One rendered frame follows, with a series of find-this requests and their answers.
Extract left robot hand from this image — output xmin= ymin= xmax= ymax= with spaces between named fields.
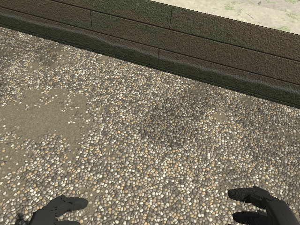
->
xmin=28 ymin=194 xmax=88 ymax=225

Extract right robot hand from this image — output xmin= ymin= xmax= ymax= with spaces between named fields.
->
xmin=226 ymin=186 xmax=300 ymax=225

